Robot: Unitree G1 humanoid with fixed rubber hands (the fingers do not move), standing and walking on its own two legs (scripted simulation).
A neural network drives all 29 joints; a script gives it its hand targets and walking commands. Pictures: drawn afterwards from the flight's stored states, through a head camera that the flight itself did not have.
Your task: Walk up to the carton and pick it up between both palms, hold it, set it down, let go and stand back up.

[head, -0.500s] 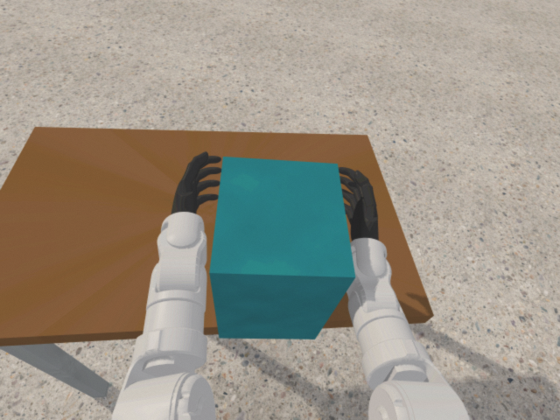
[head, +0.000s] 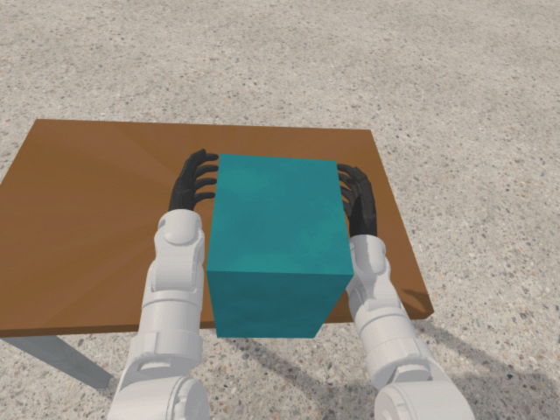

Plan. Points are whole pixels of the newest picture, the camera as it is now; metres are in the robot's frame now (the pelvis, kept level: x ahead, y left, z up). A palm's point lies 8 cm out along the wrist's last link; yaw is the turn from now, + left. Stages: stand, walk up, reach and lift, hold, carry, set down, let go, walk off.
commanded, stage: reach and lift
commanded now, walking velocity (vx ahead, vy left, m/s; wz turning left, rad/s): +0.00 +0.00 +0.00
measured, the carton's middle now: (272, 255) +0.34 -0.02 +0.01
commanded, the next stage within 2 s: none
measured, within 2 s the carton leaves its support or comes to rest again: leaves its support in 0.22 s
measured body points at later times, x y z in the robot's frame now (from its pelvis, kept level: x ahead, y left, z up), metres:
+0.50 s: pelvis -0.03 +0.00 +0.00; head -0.04 +0.03 +0.45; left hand +0.39 +0.09 +0.13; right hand +0.35 -0.16 +0.13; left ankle -0.04 +0.10 -0.75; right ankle +0.01 -0.12 -0.75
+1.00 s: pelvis -0.04 -0.01 +0.00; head -0.05 +0.01 +0.45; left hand +0.38 +0.11 +0.16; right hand +0.36 -0.15 +0.16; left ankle -0.04 +0.10 -0.75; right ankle +0.01 -0.12 -0.75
